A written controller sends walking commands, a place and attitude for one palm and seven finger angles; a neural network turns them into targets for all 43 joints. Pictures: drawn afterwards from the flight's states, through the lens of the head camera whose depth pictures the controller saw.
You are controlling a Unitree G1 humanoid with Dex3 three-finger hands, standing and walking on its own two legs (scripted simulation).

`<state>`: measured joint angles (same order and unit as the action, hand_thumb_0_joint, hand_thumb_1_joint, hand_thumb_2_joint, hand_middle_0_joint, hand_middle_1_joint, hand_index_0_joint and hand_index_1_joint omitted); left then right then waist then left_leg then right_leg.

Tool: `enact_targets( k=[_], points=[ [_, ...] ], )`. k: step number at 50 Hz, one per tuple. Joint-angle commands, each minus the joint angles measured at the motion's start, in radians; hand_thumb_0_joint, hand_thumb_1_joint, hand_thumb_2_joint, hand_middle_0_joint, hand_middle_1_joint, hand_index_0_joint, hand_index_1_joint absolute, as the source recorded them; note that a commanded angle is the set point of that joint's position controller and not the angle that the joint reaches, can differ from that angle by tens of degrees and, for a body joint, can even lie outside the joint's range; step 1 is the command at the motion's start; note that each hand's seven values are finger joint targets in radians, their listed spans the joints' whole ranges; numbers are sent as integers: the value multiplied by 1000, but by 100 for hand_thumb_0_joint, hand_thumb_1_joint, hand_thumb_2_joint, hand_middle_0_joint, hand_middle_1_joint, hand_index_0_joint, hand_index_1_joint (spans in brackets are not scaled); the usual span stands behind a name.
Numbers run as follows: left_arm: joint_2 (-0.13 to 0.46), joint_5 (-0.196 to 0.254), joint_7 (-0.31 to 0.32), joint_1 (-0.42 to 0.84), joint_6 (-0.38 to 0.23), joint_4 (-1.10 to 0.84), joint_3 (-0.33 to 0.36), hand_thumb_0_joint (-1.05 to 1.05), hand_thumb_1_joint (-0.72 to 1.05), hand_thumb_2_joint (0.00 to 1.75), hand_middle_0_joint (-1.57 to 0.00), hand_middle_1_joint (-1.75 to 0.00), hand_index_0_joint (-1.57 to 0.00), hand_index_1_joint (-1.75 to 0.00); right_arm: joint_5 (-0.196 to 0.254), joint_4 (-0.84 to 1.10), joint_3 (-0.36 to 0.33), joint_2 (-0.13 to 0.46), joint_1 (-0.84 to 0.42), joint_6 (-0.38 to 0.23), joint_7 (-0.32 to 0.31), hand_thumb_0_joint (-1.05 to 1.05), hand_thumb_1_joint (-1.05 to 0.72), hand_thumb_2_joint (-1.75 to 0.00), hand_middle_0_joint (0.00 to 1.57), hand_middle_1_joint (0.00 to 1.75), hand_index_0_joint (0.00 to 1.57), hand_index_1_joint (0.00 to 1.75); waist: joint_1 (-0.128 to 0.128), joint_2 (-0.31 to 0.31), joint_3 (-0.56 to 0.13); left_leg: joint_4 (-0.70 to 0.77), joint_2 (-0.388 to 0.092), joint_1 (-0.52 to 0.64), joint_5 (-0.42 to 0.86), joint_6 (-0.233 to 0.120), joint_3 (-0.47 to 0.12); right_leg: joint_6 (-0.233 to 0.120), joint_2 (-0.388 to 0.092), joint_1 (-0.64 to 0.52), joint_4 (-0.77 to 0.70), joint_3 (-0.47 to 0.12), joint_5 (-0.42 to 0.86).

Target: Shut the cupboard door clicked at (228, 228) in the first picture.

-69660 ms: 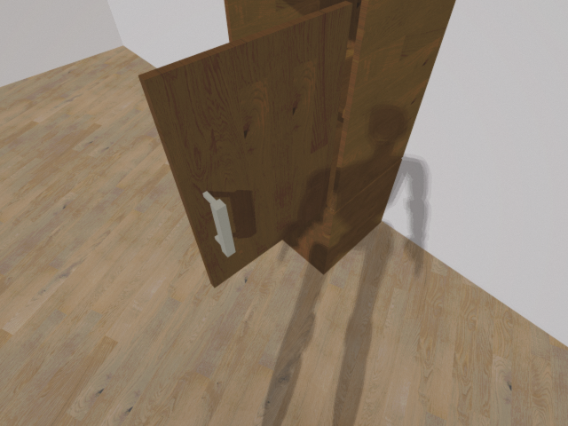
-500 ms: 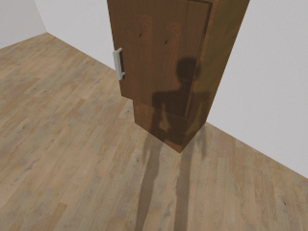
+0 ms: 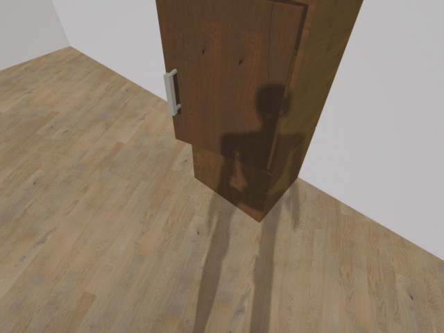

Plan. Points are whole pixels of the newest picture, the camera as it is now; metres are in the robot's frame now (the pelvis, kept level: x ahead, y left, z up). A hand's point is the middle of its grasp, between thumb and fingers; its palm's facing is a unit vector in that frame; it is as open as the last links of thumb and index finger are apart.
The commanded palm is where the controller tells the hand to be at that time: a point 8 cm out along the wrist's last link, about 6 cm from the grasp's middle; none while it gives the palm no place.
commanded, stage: walk to a spot facing it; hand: left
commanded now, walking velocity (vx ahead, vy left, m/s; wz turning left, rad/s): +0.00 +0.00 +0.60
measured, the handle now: (173, 92) +0.88 +0.22 -0.08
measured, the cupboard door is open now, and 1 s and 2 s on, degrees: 15 15 15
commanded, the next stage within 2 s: none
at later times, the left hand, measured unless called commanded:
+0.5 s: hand out of the picture +0.05 +0.22 -0.15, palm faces +0.28 -0.91 -0.30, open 7.4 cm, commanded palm none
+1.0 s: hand out of the picture -0.11 +0.17 -0.17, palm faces +0.62 -0.73 -0.29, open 7.4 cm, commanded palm none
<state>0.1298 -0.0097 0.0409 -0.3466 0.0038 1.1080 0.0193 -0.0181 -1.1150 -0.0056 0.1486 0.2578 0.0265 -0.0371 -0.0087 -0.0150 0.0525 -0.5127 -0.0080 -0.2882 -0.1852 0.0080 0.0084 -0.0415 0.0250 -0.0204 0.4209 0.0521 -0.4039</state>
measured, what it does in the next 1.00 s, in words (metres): steps on the spot, turning left: right foot, then left foot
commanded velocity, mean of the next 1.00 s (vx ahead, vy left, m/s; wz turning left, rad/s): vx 0.00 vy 0.00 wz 0.60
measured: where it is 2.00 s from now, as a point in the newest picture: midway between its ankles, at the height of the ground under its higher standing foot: outside the picture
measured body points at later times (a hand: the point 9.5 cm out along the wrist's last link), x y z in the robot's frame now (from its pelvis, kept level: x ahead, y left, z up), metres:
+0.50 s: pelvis -0.02 -0.02 +0.00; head +0.02 -0.01 +0.45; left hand +0.03 +0.27 -0.12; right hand +0.10 -0.25 -0.15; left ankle +0.05 +0.11 -0.73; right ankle +0.00 -0.15 -0.72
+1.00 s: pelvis -0.01 -0.04 -0.01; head +0.04 +0.00 +0.44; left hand -0.14 +0.21 -0.15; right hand +0.24 -0.16 -0.15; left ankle -0.08 +0.08 -0.73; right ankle +0.05 -0.15 -0.68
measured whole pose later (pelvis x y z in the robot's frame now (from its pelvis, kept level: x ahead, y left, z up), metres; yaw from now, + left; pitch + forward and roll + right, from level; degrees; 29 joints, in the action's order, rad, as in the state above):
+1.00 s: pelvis -0.01 -0.04 -0.01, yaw +38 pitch +0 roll +2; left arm 0.25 -0.02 0.02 -0.23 0.07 0.90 0.07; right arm -0.03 -0.86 -0.04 0.22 0.11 0.04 0.00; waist 0.02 -0.04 0.13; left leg -0.61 0.01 -0.30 -0.31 0.02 -0.01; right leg 0.06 -0.10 0.45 1.05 0.05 -0.51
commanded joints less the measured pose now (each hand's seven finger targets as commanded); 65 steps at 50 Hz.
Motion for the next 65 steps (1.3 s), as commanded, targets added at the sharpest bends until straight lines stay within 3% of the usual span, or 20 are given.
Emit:
enact_targets(
  k=[1, 6, 8, 9, 10, 13, 24, 26, 30, 35, 39, 41, 42, 43, 53, 54, 55, 57, 61, 65],
  points=[
    [155, -7, 12, -90, 10, -50, 51, 0, 90, 90, -20, -30, -20, -30, 0, 71, -29, 104, 21, 6, -1, 0, -90, -90, 20, 30, 20, 30, 12, -89, 76, -160, -30, -52, 87, -30, -6, -62, -236, 133, -32, -76, 505],
    [211, -19, 6, 5, 11, -125, 73, 0, 90, 90, -20, -30, -20, -30, -7, 135, -50, 114, 27, 21, 16, 0, -90, -90, 20, 30, 20, 30, -29, -72, 100, -201, -31, -65, -96, -24, 44, -102, -321, 165, 157, -11, 777],
    [187, 1, 4, -12, 14, -167, 75, 0, 90, 90, -20, -30, -20, -30, -23, 137, -65, 202, 148, 7, 12, 0, -90, -90, 20, 30, 20, 30, -58, 186, -6, 20, -195, 107, 471, -162, -279, 34, -133, 316, 507, 110, 420],
    [167, 7, 6, 37, 15, -200, 67, 0, 90, 90, -20, -30, -20, -30, -18, 127, -71, 244, 186, 3, 7, 0, -90, -90, 20, 30, 20, 30, -71, 320, -56, 178, -318, 134, 497, -259, -550, 46, -31, 422, 729, 39, -212],
    [176, -1, 5, 106, 29, -216, 73, 0, 90, 90, -20, -30, -20, -30, -9, 123, -77, 259, 162, 3, 4, 0, -90, -90, 20, 30, 20, 30, -67, 195, -39, 240, -347, 46, 199, -257, -557, 37, -72, 456, 786, -75, -225],
    [161, -11, -13, 114, 23, -231, 74, 0, 90, 90, -20, -30, -20, -30, -20, 189, -71, 231, 17, -5, 6, 0, -90, -90, 20, 30, 20, 30, -8, 102, -22, 270, -251, -78, -183, -203, -454, 50, -96, 451, 693, -92, -76],
    [209, -15, -14, -46, 29, -257, 92, 0, 90, 90, -20, -30, -20, -30, -15, 281, -112, 249, -104, 32, 30, 0, -90, -90, 20, 30, 20, 30, 64, 138, -83, 185, -37, -254, -284, -69, -346, 47, -8, 76, 32, -5, 44],
    [350, -39, -2, 51, 21, -317, 110, 0, 90, 90, -20, -30, -20, -30, -7, 308, -111, 148, -81, 32, 39, 0, -90, -90, 20, 30, 20, 30, 51, -272, -3, -502, 144, -440, -352, 47, -75, -142, -510, 212, -307, -518, -236],
    [244, -24, -1, 239, -5, -349, 76, 0, 90, 90, -20, -30, -20, -30, -10, 310, -103, 162, -60, 36, 65, 0, -90, -90, 20, 30, 20, 30, -48, -155, 27, -706, 3, -322, -227, 41, -38, -108, -340, 297, -82, -110, 354],
    [297, -25, -4, 34, -6, -287, 91, 0, 90, 90, -20, -30, -20, -30, 0, 343, -70, 125, -176, 27, 70, 0, -90, -90, 20, 30, 20, 30, 53, -179, -61, -361, 23, -222, -265, 39, 79, -74, -341, 52, 60, -5, 801],
    [312, -25, -7, 22, -2, -278, 102, 0, 90, 90, -20, -30, -20, -30, 2, 341, -67, 148, -155, 17, 66, 0, -90, -90, 20, 30, 20, 30, 40, -208, -88, -124, 21, -98, -197, 18, 107, -43, -361, 40, 148, 32, 827],
    [294, -11, -13, 36, 2, -292, 100, 0, 90, 90, -20, -30, -20, -30, -6, 308, -86, 224, -40, 4, 63, 0, -90, -90, 20, 30, 20, 30, -30, -49, -163, 66, -44, 214, 186, -27, 19, 42, -313, 234, 374, 111, 661],
    [233, -7, -21, 44, 2, -328, 82, 0, 90, 90, -20, -30, -20, -30, -11, 298, -113, 331, 12, -1, 56, 0, -90, -90, 20, 30, 20, 30, -56, 245, -205, 58, -298, 425, 602, -144, -295, 109, -177, 529, 581, 137, 42],
    [209, -15, -17, 114, 7, -371, 65, 0, 90, 90, -20, -30, -20, -30, -6, 274, -117, 358, 75, 6, 51, 0, -90, -90, 20, 30, 20, 30, -86, 253, -186, 74, -391, 393, 747, -240, -340, 104, -146, 601, 671, 50, -249],
    [196, -11, -33, -14, 20, -289, 84, 0, 90, 90, -20, -30, -20, -30, -12, 339, -97, 281, -201, 16, 24, 0, -90, -90, 20, 30, 20, 30, 57, 151, -67, 40, -149, -122, 47, -118, -234, 102, -50, 230, 239, 32, 87],
    [219, -18, -30, -66, 9, -280, 92, 0, 90, 90, -20, -30, -20, -30, -5, 348, -95, 252, -212, 18, 29, 0, -90, -90, 20, 30, 20, 30, 84, 60, -55, -61, -69, -212, -89, -73, -182, 95, -86, 146, 98, 4, 145],
    [306, -35, -21, -76, -8, -292, 106, 0, 90, 90, -20, -30, -20, -30, 5, 361, -90, 177, -170, 18, 37, 0, -90, -90, 20, 30, 20, 30, 82, -221, -49, -319, 68, -347, -313, -2, -66, 11, -333, 108, -104, -317, 71],
    [326, -27, -10, 6, -4, -335, 106, 0, 90, 90, -20, -30, -20, -30, -4, 367, -104, 192, -142, 31, 47, 0, -90, -90, 20, 30, 20, 30, 47, -255, -60, -759, 44, -300, -405, -1, -107, -119, -495, 292, -193, -468, -19],
    [240, -30, -2, 150, -5, -358, 85, 0, 90, 90, -20, -30, -20, -30, -5, 319, -89, 153, -129, 36, 68, 0, -90, -90, 20, 30, 20, 30, -15, -191, -30, -696, -17, -227, -281, 29, -29, -82, -363, 321, -85, -97, 244],
    [274, -30, -3, 59, -6, -316, 102, 0, 90, 90, -20, -30, -20, -30, 3, 320, -71, 108, -162, 27, 72, 0, -90, -90, 20, 30, 20, 30, 43, -174, -74, -379, -1, -162, -323, 31, 54, -83, -380, 151, -4, -14, 512]
  ],
)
